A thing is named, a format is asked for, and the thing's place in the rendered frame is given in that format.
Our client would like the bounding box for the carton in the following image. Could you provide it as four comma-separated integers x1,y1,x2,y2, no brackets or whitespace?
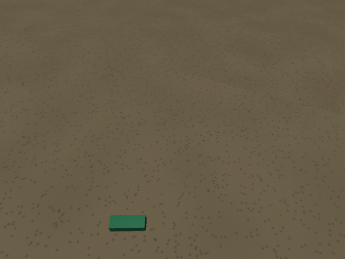
108,215,146,231

